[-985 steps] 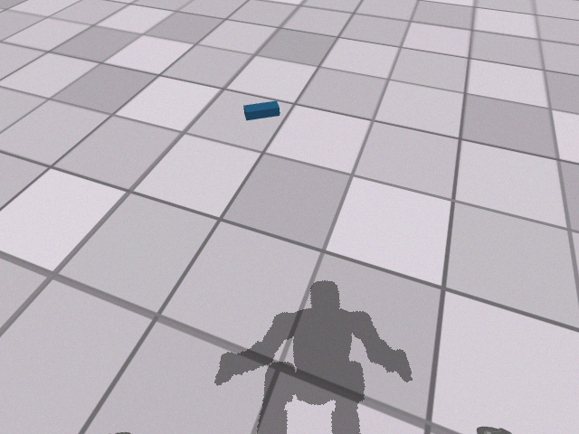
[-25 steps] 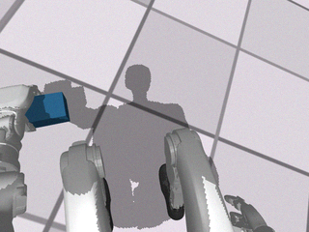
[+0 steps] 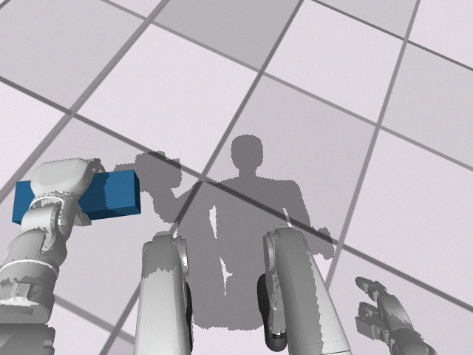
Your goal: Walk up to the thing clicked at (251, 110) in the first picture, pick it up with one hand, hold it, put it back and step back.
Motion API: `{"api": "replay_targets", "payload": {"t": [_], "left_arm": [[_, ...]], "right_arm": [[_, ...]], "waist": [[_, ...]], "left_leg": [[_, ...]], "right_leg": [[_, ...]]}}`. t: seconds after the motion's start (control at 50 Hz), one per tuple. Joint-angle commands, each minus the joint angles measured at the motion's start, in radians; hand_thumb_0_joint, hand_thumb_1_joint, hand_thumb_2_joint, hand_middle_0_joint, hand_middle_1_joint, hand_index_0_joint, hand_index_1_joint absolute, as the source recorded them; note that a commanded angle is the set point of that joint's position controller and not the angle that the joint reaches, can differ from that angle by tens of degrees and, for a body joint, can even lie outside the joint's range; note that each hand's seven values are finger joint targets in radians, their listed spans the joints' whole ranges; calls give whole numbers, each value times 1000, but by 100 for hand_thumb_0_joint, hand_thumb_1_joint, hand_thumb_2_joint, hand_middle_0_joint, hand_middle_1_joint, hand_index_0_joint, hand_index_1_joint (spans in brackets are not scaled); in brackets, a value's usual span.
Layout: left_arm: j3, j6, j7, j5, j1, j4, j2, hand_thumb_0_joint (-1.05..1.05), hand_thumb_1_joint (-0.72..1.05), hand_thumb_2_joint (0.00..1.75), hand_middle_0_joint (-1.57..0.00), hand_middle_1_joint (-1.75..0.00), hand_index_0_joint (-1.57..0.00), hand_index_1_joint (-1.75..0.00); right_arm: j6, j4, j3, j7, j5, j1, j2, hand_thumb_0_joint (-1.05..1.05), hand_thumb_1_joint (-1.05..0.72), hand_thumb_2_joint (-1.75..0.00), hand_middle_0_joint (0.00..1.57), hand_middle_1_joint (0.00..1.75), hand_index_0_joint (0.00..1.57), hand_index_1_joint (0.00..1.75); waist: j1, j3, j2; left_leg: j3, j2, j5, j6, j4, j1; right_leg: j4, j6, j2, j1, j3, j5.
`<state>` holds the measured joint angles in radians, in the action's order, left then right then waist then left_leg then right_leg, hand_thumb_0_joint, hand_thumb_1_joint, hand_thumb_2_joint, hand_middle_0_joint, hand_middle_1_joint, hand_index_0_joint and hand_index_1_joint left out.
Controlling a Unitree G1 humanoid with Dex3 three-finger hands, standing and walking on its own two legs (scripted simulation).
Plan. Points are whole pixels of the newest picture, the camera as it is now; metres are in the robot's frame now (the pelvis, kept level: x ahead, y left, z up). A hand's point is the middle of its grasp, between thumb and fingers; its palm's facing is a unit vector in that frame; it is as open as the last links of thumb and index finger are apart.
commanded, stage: lift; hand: left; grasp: from above
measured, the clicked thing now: (82, 198) +0.39 +0.29 -0.14
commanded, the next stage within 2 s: hold in 0.94 s
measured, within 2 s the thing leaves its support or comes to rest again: neither
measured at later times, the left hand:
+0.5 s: hand (22, 173) +0.35 +0.26 +0.09, palm faces -0.45 -0.10 -0.89, open 10.1 cm
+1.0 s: hand out of the picture +0.36 +0.24 +0.18, palm faces -0.45 -0.10 -0.89, open 10.1 cm
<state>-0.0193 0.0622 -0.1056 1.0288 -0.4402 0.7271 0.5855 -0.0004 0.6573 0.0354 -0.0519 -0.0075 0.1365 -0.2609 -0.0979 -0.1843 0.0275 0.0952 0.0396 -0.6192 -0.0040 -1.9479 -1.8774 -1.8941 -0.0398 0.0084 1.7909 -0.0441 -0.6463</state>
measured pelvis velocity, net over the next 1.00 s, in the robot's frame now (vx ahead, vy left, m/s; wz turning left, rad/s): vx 0.07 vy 0.00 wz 0.05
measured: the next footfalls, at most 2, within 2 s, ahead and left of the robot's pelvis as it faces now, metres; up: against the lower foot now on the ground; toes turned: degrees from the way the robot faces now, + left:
none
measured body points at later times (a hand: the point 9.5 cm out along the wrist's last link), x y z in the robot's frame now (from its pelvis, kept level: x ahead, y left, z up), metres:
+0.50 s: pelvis +0.03 +0.00 +0.18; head +0.11 +0.02 +0.62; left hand +0.37 +0.26 +0.14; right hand +0.15 -0.26 +0.06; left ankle +0.09 +0.12 -0.44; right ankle +0.09 -0.14 -0.44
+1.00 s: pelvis +0.07 +0.00 +0.26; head +0.11 +0.01 +0.71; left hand +0.38 +0.24 +0.23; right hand +0.17 -0.26 +0.14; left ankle +0.09 +0.12 -0.44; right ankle +0.09 -0.14 -0.44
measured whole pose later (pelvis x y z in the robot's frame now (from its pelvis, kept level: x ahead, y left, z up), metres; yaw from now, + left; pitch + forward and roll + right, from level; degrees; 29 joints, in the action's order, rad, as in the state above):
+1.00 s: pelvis +0.07 +0.00 +0.26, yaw +3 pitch +9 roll -1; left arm -0.18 -0.01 -0.14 1.01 -0.29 0.83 0.38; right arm -0.01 0.73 0.03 0.03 0.02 0.26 -0.25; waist -0.06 -0.08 0.02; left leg -0.02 0.04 -0.36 0.00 -0.83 -0.62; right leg -0.80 -0.03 0.02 0.59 0.01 -0.36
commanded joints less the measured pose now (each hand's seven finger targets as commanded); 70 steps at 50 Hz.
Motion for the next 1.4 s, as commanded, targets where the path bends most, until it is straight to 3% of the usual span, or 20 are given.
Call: {"api": "replay_targets", "payload": {"t": [0.0, 0.02, 0.08, 0.1, 0.16, 0.2, 0.24, 0.28, 0.32, 0.34, 0.44, 0.48, 0.52, 0.56, 0.64, 0.76, 1.04, 1.1, 1.24, 1.38], "left_arm": [[88, -22, -40, -33, -252, -302, 251, 0, 75, 80, -107, -67, -109, -66], [72, -27, -35, -38, -221, -282, 219, 0, 74, 80, -107, -66, -108, -65], [93, -33, -38, -37, -215, -346, 257, 0, 74, 78, -106, -65, -107, -64], [50, -36, -34, -41, -210, -358, 198, 0, 74, 79, -107, -65, -108, -64], [41, -50, -35, -51, -172, -365, 183, 0, 76, 81, -110, -64, -110, -64], [69, -60, -41, -43, -145, -345, 208, 0, 77, 82, -110, -66, -110, -66], [21, -64, -39, -38, -167, -334, 151, 0, 78, 84, -112, -65, -111, -65], [41, -71, -45, -31, -140, -287, 169, 0, 78, 83, -111, -65, -111, -66], [2, -71, -46, -31, -158, -266, 121, 0, 77, 81, -110, -65, -110, -65], [11, -72, -47, -25, -157, -257, 134, 0, 78, 82, -111, -65, -111, -65], [-42, -71, -53, -20, -181, -176, 65, 0, 73, 80, -110, -60, -109, -62], [-35, -71, -61, -15, -174, -159, 70, 0, 74, 81, -110, -63, -109, -64], [-63, -74, -69, -18, -173, -139, 29, 0, 73, 83, -111, -62, -109, -64], [-38, -77, -79, -15, -164, -115, 56, 0, 75, 83, -113, -61, -111, -63], [-49, -80, -87, -8, -185, -128, 46, 0, 73, 86, -114, -60, -110, -64], [-51, -83, -96, -11, -180, -99, 40, 0, 73, 84, -117, -53, -112, -58], [-80, -75, -78, -25, -192, -125, 3, 0, 77, 84, -116, -55, -113, -58], [-84, -75, -69, -6, -199, -123, 16, 0, 76, 80, -115, -54, -112, -56], [-94, -81, -47, -18, -192, -144, 1, 0, 77, 83, -116, -54, -113, -57], [-94, -86, -20, -3, -181, -162, 0, 0, 73, 83, -114, -52, -111, -56]], "right_arm": [[-15, -72, 71, 42, 14, 97, -191, 0, -89, -89, 20, 30, 20, 30], [-16, -71, 65, 45, 14, 94, -185, 0, -89, -89, 20, 30, 20, 30], [-15, -77, 63, 62, 24, 91, -181, 0, -89, -89, 20, 30, 20, 30], [-17, -71, 60, 64, 22, 92, -169, 0, -89, -90, 20, 30, 20, 30], [-19, -69, 55, 78, 30, 94, -163, 0, -89, -90, 20, 30, 20, 30], [-17, -62, 54, 86, 30, 96, -166, 0, -89, -90, 20, 30, 20, 30], [-19, -54, 47, 91, 31, 97, -154, 0, -89, -90, 20, 30, 20, 30], [-21, -46, 46, 98, 36, 97, -155, 0, -89, -90, 20, 30, 20, 30], [-26, -38, 42, 100, 35, 98, -148, 0, -89, -90, 20, 30, 20, 30], [-29, -36, 43, 102, 36, 99, -152, 0, -89, -90, 20, 30, 20, 30], [-46, -22, 41, 105, 35, 108, -139, 0, -90, -90, 20, 30, 20, 30], [-51, -25, 40, 107, 35, 115, -139, 0, -90, -90, 20, 30, 20, 30], [-55, -19, 37, 104, 32, 119, -135, 0, -90, -90, 20, 30, 20, 30], [-55, -15, 42, 104, 33, 128, -140, 0, -90, -90, 20, 30, 20, 30], [-52, -10, 43, 100, 28, 140, -137, 0, -90, -90, 20, 30, 20, 30], [-45, -23, 45, 95, 27, 129, -134, 0, -90, -90, 20, 30, 20, 30], [-33, -29, 54, 96, 35, 108, -135, 0, -89, -89, 20, 30, 20, 30], [-28, -28, 57, 97, 39, 101, -139, 0, -89, -89, 20, 30, 20, 30], [-20, -33, 59, 98, 41, 92, -140, 0, -89, -89, 20, 30, 20, 30], [-5, -56, 63, 89, 44, 83, -142, 0, -89, -90, 20, 30, 20, 30]], "waist": [[16, -572, 217], [8, -530, 190], [25, -556, 183], [12, -543, 192], [12, -510, 152], [19, -473, 136], [4, -435, 130], [21, -395, 109], [13, -345, 115], [26, -345, 116], [20, -289, 102], [28, -278, 78], [30, -255, 86], [33, -250, 64], [39, -252, 75], [44, -202, 53], [50, -163, 32], [57, -158, 33], [54, -158, 1], [67, -144, 29]], "left_leg": [[-25, -18, 51, 17, 410, 642], [-18, -14, 58, 18, 433, 656], [-30, -17, 71, 18, 496, 739], [-38, -19, 103, 17, 507, 765], [-41, -18, 127, 16, 575, 842], [-46, -17, 126, 16, 626, 880], [-44, -16, 125, 14, 679, 926], [-47, -17, 133, 15, 729, 962], [-44, -15, 118, 10, 785, 992], [-43, -14, 126, 8, 813, 1031], [-49, -17, 189, 2, 911, 1124], [-63, -24, 211, 6, 946, 1152], [-68, -26, 237, 4, 988, 1195], [-70, -26, 278, 3, 1019, 1237], [-82, -32, 369, 0, 1069, 1326], [-95, -39, 368, 1, 1158, 1390], [-108, -42, 464, -5, 1297, 1554], [-107, -41, 503, -7, 1315, 1580], [-127, -50, 595, 3, 1331, 1620], [-127, -44, 632, -3, 1367, 1659]], "right_leg": [[321, 60, -34, -321, -29, 130], [339, 57, -33, -332, -30, 136], [414, 58, -35, -431, -19, 141], [436, 57, -32, -450, -13, 166], [520, 55, -35, -540, -10, 182], [579, 53, -32, -601, -1, 179], [629, 53, -35, -648, 2, 180], [683, 53, -37, -700, 5, 180], [731, 54, -39, -733, 9, 167], [752, 54, -39, -758, 9, 175], [859, 53, -44, -865, 16, 228], [908, 52, -47, -926, 19, 250], [947, 53, -46, -959, 19, 274], [988, 51, -46, -1009, 20, 302], [1046, 49, -40, -1088, 29, 385], [1148, 44, -34, -1178, 38, 387], [1275, 43, -32, -1312, 38, 468], [1288, 45, -36, -1330, 39, 496], [1324, 34, -32, -1411, 50, 610], [1340, 42, -38, -1444, 38, 613]]}}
